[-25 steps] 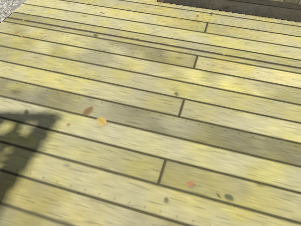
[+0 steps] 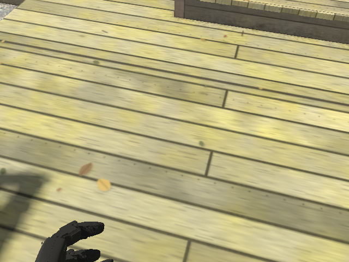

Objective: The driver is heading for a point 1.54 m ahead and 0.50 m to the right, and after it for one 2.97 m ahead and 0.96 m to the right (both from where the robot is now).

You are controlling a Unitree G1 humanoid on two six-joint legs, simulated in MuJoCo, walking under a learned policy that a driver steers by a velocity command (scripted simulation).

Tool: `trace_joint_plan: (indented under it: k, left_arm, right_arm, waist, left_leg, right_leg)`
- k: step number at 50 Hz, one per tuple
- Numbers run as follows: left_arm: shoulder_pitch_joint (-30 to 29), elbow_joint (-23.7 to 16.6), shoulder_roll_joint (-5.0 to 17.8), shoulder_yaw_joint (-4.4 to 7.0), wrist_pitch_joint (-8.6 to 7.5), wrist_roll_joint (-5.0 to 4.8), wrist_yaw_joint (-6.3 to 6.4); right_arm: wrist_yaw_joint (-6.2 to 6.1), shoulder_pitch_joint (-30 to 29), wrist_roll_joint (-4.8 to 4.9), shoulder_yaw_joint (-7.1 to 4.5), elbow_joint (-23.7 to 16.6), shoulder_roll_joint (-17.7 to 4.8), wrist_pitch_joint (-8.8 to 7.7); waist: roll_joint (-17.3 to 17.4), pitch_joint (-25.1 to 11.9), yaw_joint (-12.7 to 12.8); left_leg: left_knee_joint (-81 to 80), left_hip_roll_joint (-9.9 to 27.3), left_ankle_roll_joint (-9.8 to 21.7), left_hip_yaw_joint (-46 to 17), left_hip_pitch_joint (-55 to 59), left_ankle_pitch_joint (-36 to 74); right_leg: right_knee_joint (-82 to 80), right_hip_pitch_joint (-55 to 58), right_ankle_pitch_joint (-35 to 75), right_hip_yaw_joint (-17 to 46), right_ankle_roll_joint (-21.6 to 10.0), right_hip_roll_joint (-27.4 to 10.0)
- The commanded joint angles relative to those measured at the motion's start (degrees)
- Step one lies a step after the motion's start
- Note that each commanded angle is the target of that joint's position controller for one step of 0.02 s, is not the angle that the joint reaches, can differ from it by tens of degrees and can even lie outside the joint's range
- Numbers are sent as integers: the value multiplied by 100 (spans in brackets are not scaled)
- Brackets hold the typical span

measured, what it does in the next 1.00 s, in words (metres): walks ahead, turning right: left foot, then right foot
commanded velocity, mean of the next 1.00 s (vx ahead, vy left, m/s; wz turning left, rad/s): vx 0.49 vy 0.00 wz -0.21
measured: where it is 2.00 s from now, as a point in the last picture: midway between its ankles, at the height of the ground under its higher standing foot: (224, 147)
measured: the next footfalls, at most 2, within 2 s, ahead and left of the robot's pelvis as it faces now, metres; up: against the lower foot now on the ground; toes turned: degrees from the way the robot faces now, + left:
left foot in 0.44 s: +0.44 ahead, +0.16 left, +0.00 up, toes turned +2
right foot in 0.98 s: +0.69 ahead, -0.13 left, +0.00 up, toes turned -18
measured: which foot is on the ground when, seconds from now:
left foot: down 0.00-0.00, up 0.02-0.42, down 0.44-1.00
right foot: down 0.00-0.44, up 0.46-0.96, down 0.98-1.00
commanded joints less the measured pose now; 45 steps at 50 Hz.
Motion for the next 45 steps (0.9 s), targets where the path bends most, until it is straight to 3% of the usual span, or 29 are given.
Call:
trace_joint_plan:
  k: [1, 2, 3, 4, 6, 8, 10, 11, 13, 15, 18, 20, 21, 22, 23, 24, 25, 26, 27, 28, 30, 31, 33, 37, 38, 39, 42, 43, 45]
  left_arm:
    - [3100, 498, 1413, 487, -34, -156, 209]
    - [2256, 336, 1183, 407, -70, -173, 266]
    - [1886, 279, 937, 332, -104, -162, 262]
    - [1687, 336, 710, 252, -157, -138, 214]
    - [1300, 447, 413, 172, -208, -79, 139]
    - [1126, 507, 611, 217, -217, -94, 104]
    - [1214, 578, 827, 268, -226, -61, 142]
    - [1245, 586, 918, 293, -220, -64, 171]
    - [1538, 646, 1055, 342, -199, -201, 224]
    - [1917, 718, 1259, 389, -175, -314, 254]
    - [2136, 812, 1336, 438, -32, -305, 288]
    - [2103, 825, 1393, 475, 101, -204, 299]
    - [2004, 814, 1357, 460, 156, -207, 298]
    - [2080, 793, 1094, 364, 183, -175, 251]
    - [2255, 624, 634, 210, 158, -61, 211]
    - [2861, 629, 294, 88, 8, -132, 146]
    - [2415, 685, 918, 262, -49, -286, 119]
    - [1828, 503, 1058, 301, -63, -349, 123]
    - [1500, 419, 990, 309, -37, -317, 186]
    - [1477, 348, 971, 347, 12, -251, 265]
    - [1758, 424, 810, 383, 179, -307, 259]
    - [1876, 443, 744, 379, 239, -328, 235]
    - [1407, 273, 628, 358, 280, -291, 201]
    - [839, 71, 348, 261, 261, -212, 102]
    - [655, 15, 335, 242, 248, -203, 60]
    - [444, -85, 356, 248, 234, -190, 70]
    - [22, -276, 436, 274, 238, -227, -3]
    - [-66, -361, 465, 298, 242, -235, -20]
    - [26, -369, 486, 327, 281, -189, -71]
  right_arm:
    - [-344, -189, 478, -117, -686, -478, -154]
    - [-341, -720, 615, -197, -986, -672, -192]
    - [-359, -1154, 547, -236, -1197, -848, -153]
    - [-368, -1282, 472, -268, -1356, -847, -71]
    - [-312, -936, 425, -256, -1366, -623, 146]
    - [-322, -1007, 411, -231, -1481, -491, 294]
    - [-345, -1399, 297, -217, -1657, -578, 285]
    - [-323, -1524, 239, -191, -1670, -548, 259]
    - [-293, -1986, 255, -116, -1745, -445, 197]
    - [-236, -2409, 373, -94, -1872, -490, 159]
    - [-144, -2735, 391, -172, -1986, -737, 97]
    - [-83, -2491, 365, -273, -1954, -890, 73]
    - [-67, -1937, 315, -374, -1768, -1048, 76]
    - [-113, -1020, 218, -497, -1498, -1296, 88]
    - [-209, -146, 119, -631, -1454, -1812, 105]
    - [-220, -46, 195, -650, -1477, -1954, 91]
    - [-256, -89, 234, -540, -1499, -1420, 93]
    - [-303, -408, 241, -489, -1506, -1257, 97]
    - [-291, -768, 181, -441, -1473, -1115, 90]
    - [-255, -997, 162, -425, -1374, -1010, 68]
    - [-233, -1246, 173, -387, -1325, -778, 35]
    - [-210, -1363, 234, -393, -1337, -705, 41]
    - [-279, -1262, 140, -458, -1213, -848, -32]
    - [-410, -1059, 145, -551, -1010, -1087, 16]
    - [-446, -983, 163, -574, -948, -1137, 37]
    - [-479, -921, 272, -602, -897, -1137, 58]
    - [-497, -758, 305, -649, -754, -1206, 75]
    - [-474, -772, 358, -695, -749, -1277, 89]
    - [-444, -745, 388, -722, -634, -1396, 216]
  waist:
    - [-603, -2002, 1261]
    - [-622, -969, 947]
    - [-418, -451, 789]
    - [-150, -125, 533]
    - [-358, 251, 49]
    - [-382, 596, -107]
    - [-154, 674, -79]
    - [-108, 583, -35]
    - [-97, 525, 214]
    - [-126, 497, 466]
    - [-204, 559, 564]
    - [-293, 448, 366]
    - [-314, 187, 46]
    - [-211, -378, -246]
    - [532, -1194, -448]
    - [1956, -1984, -283]
    - [1175, -1660, -505]
    - [895, -832, -492]
    - [398, -396, -311]
    - [389, -34, -21]
    - [560, 146, 263]
    - [465, 197, 332]
    - [304, 466, 268]
    - [310, 558, 184]
    - [290, 633, 122]
    - [182, 765, 28]
    - [304, 932, -124]
    - [367, 943, -146]
    - [469, 887, -56]
  left_leg:
    - [5577, -523, -260, -785, -4352, -365]
    - [5656, -100, -111, -888, -4791, 86]
    - [5648, 177, -43, -618, -4916, 433]
    - [5497, 405, 19, -454, -4708, 612]
    - [5106, 726, 100, -429, -4266, 881]
    - [4575, 939, 16, -322, -4515, 1117]
    - [3616, 1006, -137, -151, -4480, 1819]
    - [2907, 992, -164, -48, -4179, 2309]
    - [1635, 784, -209, 156, -3638, 2845]
    - [867, 681, -234, 156, -3695, 2918]
    - [182, 589, -75, 63, -4013, 2667]
    - [-100, 388, 136, 248, -3549, 2180]
    - [-289, 189, 286, 389, -2787, 2143]
    - [-116, 248, 478, 326, -1411, 2172]
    - [5, 1636, 1031, -1422, 489, 2203]
    - [-980, 2550, 1735, -4013, 1739, 1215]
    - [-1157, 2352, 1489, -3758, 1614, 480]
    - [-1217, 2211, 1238, -2763, 853, 729]
    - [-1417, 1997, 1135, -2153, -24, 1209]
    - [-1660, 1840, 1074, -1784, -736, 1650]
    - [-2044, 1660, 1074, -1101, -1281, 1779]
    - [-2116, 1628, 1064, -830, -1276, 1970]
    - [-2210, 1514, 974, -281, -1376, 2339]
    - [-2235, 1548, 926, 372, -1076, 2890]
    - [-2244, 1575, 889, 555, -1035, 2870]
    - [-2327, 1600, 836, 707, -977, 2861]
    - [-2242, 1632, 653, 1048, -574, 2804]
    - [-2179, 1652, 627, 1085, -365, 2913]
    - [-1754, 1774, 643, 1195, 4, 3922]
  right_leg:
    - [-1174, 5998, 2743, 4573, -1701, -2434]
    - [-1476, 4880, 2166, 3770, -1341, -2190]
    - [-1789, 4017, 1857, 3035, -1261, -2114]
    - [-2163, 3203, 1433, 2599, -1187, -1977]
    - [-2693, 2020, 218, 1889, -1056, -1527]
    - [-2987, 1514, 221, 1444, -986, -1347]
    - [-3003, 1255, 1032, 926, -952, -1110]
    - [-2917, 1185, 1286, 630, -877, -925]
    - [-2859, 1248, 1417, 437, -764, -816]
    - [-2830, 1918, 1097, 707, -756, -1075]
    - [-2402, 3038, 1042, 974, -607, -1485]
    - [-1852, 3368, 1903, 955, -416, -1531]
    - [-1142, 3370, 2747, 802, -275, -1348]
    - [20, 2797, 2717, 575, -115, -970]
    - [2104, 1182, 1087, 312, 152, -474]
    - [3553, -419, -2196, 919, 324, 253]
    - [4116, -1076, -1926, 1396, 325, -58]
    - [4140, -1349, -1389, 1199, 317, -322]
    - [3944, -1071, -881, 1131, 295, -578]
    - [3741, -754, -660, 1201, 248, -750]
    - [3560, -325, -468, 1190, 351, -864]
    - [3468, -416, -424, 1152, 435, -844]
    - [2896, -693, -16, 1252, 460, -859]
    - [1511, -818, 1027, 1091, 449, -798]
    - [1213, -769, 1219, 948, 431, -780]
    - [905, -744, 1364, 838, 404, -739]
    - [328, -632, 1299, 577, 230, -680]
    - [162, -628, 1123, 543, 161, -656]
    - [141, -486, 425, 206, 73, -474]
